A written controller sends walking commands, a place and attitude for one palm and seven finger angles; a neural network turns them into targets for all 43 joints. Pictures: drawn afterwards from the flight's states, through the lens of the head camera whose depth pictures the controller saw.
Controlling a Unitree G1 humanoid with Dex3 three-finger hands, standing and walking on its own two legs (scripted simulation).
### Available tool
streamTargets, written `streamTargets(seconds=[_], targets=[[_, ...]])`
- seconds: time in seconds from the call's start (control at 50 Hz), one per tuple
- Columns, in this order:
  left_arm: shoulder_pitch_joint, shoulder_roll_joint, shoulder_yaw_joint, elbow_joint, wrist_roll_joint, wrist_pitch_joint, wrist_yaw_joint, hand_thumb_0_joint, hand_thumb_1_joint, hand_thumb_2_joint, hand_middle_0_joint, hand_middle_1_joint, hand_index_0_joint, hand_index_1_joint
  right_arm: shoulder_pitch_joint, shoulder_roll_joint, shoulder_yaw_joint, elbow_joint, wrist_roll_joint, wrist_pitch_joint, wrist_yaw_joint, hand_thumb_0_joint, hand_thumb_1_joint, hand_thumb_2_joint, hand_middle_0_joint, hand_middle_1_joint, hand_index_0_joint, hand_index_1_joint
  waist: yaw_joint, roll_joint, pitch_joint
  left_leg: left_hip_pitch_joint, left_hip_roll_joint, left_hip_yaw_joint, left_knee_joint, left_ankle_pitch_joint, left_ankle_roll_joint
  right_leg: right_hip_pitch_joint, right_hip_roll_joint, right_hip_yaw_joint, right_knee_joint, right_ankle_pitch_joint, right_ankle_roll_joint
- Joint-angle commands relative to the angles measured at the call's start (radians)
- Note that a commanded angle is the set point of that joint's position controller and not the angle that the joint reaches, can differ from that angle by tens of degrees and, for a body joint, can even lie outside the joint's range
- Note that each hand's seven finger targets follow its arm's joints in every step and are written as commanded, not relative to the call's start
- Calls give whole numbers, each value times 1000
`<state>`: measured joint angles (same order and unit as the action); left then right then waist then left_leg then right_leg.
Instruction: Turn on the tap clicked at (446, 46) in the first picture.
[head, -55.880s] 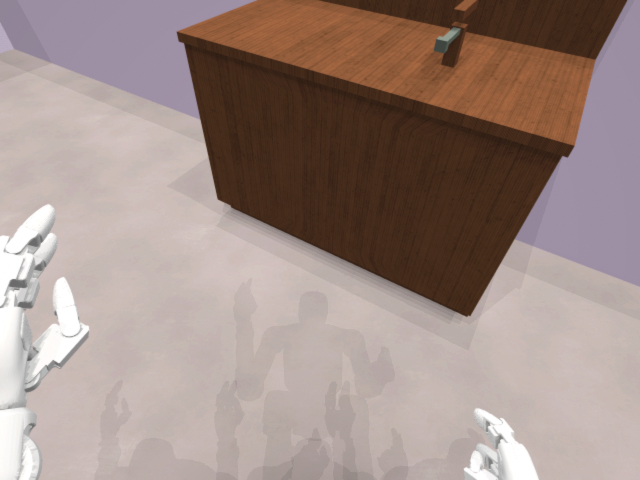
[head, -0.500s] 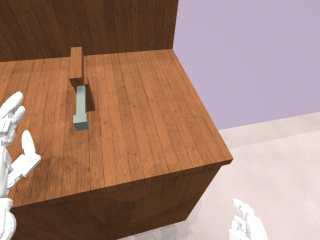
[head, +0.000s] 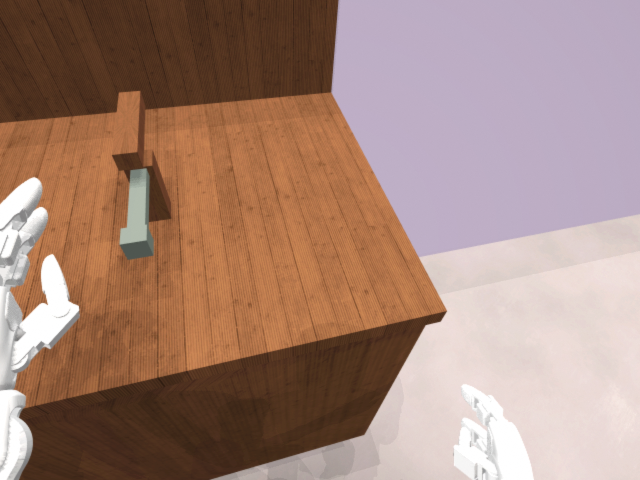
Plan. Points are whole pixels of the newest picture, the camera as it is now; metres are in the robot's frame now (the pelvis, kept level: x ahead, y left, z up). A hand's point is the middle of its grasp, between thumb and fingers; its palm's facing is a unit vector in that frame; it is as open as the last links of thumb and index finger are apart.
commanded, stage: shuffle to correct the standing spot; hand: left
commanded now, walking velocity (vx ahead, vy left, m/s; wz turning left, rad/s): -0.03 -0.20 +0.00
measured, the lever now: (137, 242) +0.33 +0.25 +0.12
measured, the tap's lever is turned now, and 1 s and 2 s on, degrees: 0 0 0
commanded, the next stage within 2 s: none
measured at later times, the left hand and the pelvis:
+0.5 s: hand (148, 314) +0.23 +0.18 +0.16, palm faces +0.33 -0.86 -0.39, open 7.4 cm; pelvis +0.01 -0.05 -0.01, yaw +0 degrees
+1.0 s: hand (128, 325) +0.21 +0.20 +0.16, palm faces +0.35 -0.85 -0.39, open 7.4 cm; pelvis +0.00 -0.05 -0.01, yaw +0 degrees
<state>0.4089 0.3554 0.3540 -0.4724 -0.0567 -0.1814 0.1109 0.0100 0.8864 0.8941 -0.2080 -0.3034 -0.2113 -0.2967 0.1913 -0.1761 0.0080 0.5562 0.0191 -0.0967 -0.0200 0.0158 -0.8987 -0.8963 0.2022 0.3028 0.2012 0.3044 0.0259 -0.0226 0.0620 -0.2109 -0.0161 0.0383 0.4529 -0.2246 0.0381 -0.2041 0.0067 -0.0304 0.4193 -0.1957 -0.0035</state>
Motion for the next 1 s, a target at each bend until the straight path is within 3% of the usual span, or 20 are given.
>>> streamTargets(seconds=[0.0, 0.02, 0.1, 0.12, 0.24, 0.38, 0.4, 0.44, 0.5, 0.52, 0.58, 0.78, 0.82, 0.86, 0.98], targets=[[-42, 184, 123, -244, -8, -51, 13, 0, 900, 900, -200, -300, -200, -300, -82, -134, -57, -160, 6, -43, -4, 0, -900, -900, 200, 300, 200, 300, -11, 86, -148, -26, 159, -123, -109, 89, -23, 90, -33, 36, -26, 98, -4], [-33, 158, 100, -222, -14, -48, 9, 0, 900, 900, -200, -300, -200, -300, -74, -138, -54, -158, -1, -39, -4, 0, -900, -900, 200, 300, 200, 300, -13, 84, -144, -41, 154, -120, -103, 82, -19, 89, -34, 38, -32, 99, -4], [-16, 188, 130, -242, -21, -38, 8, 0, 900, 900, -200, -300, -200, -300, -78, -136, -62, -159, 3, -41, -9, 0, -900, -900, 200, 300, 200, 300, -14, 63, -156, -7, 154, -102, -50, 90, -15, 53, -49, 68, -45, 128, -12], [-29, 159, 100, -239, -26, -37, 4, 0, 900, 900, -200, -300, -200, -300, -69, -141, -61, -155, -2, -37, -9, 0, -900, -900, 200, 300, 200, 300, -19, 74, -156, -19, 145, -95, -46, 77, -16, 52, -48, 69, -46, 120, -15], [-10, 196, 130, -276, -33, -31, 7, 0, 900, 900, -200, -300, -200, -300, -71, -145, -73, -161, 0, -37, -17, 0, -900, -900, 200, 300, 200, 300, -15, 84, -173, -6, 150, -91, 1, 95, -9, 37, -67, 96, -37, 143, -23], [37, 201, 143, -265, -49, -18, 10, 0, 900, 900, -200, -300, -200, -300, -49, -146, -80, -152, 5, -23, -23, 0, -900, -900, 200, 300, 200, 300, -26, -10, -174, -18, 103, -49, 116, 28, -17, -10, -130, 159, -73, 124, -46], [45, 210, 150, -271, -48, -14, 14, 0, 900, 900, -200, -300, -200, -300, -62, -141, -78, -147, 7, -22, -25, 0, -900, -900, 200, 300, 200, 300, -27, 7, -170, -8, 100, -49, 120, 31, -18, -28, -136, 166, -76, 122, -58], [47, 214, 153, -288, -51, -18, 16, 0, 900, 900, -200, -300, -200, -300, -56, -147, -80, -149, 3, -23, -27, 0, -900, -900, 200, 300, 200, 300, -27, 6, -172, -6, 104, -50, 117, 38, -15, -30, -137, 158, -67, 116, -54], [58, 233, 169, -302, -49, -21, 18, 0, 900, 900, -200, -300, -200, -300, -72, -146, -76, -145, 2, -22, -32, 0, -900, -900, 200, 300, 200, 300, -25, 57, -159, 1, 134, -74, 78, 102, -8, -34, -114, 126, -33, 161, -39], [56, 207, 146, -298, -49, -23, 14, 0, 900, 900, -200, -300, -200, -300, -63, -147, -75, -143, -1, -20, -31, 0, -900, -900, 200, 300, 200, 300, -28, 60, -162, -11, 147, -87, 61, 119, -3, -15, -100, 107, -17, 163, -31], [56, 218, 158, -281, -45, -23, 9, 0, 900, 900, -200, -300, -200, -300, -60, -150, -79, -150, 2, -18, -30, 0, -900, -900, 200, 300, 200, 300, -20, 62, -168, -38, 174, -100, 52, 158, 3, 35, -82, 89, 1, 200, 1], [40, 211, 143, -300, -48, -17, 11, 0, 900, 900, -200, -300, -200, -300, -50, -143, -75, -151, 3, -17, -26, 0, -900, -900, 200, 300, 200, 300, -25, 21, -169, -29, 132, -75, 78, 32, -8, 5, -116, 136, -51, 119, -22], [37, 206, 137, -311, -48, -18, 14, 0, 900, 900, -200, -300, -200, -300, -57, -140, -68, -145, -1, -16, -29, 0, -900, -900, 200, 300, 200, 300, -30, 59, -162, -23, 145, -93, 52, 67, -6, -3, -108, 116, -35, 125, -35], [47, 221, 152, -305, -45, -19, 15, 0, 900, 900, -200, -300, -200, -300, -62, -141, -69, -150, -1, -17, -31, 0, -900, -900, 200, 300, 200, 300, -23, 90, -155, -38, 176, -112, 24, 93, 2, 15, -89, 100, -20, 134, -13], [30, 205, 135, -287, -40, -15, 7, 0, 900, 900, -200, -300, -200, -300, -58, -144, -69, -156, 2, -16, -27, 0, -900, -900, 200, 300, 200, 300, -21, 112, -148, -67, 206, -135, -14, 107, 6, 55, -68, 74, -5, 123, -5]])
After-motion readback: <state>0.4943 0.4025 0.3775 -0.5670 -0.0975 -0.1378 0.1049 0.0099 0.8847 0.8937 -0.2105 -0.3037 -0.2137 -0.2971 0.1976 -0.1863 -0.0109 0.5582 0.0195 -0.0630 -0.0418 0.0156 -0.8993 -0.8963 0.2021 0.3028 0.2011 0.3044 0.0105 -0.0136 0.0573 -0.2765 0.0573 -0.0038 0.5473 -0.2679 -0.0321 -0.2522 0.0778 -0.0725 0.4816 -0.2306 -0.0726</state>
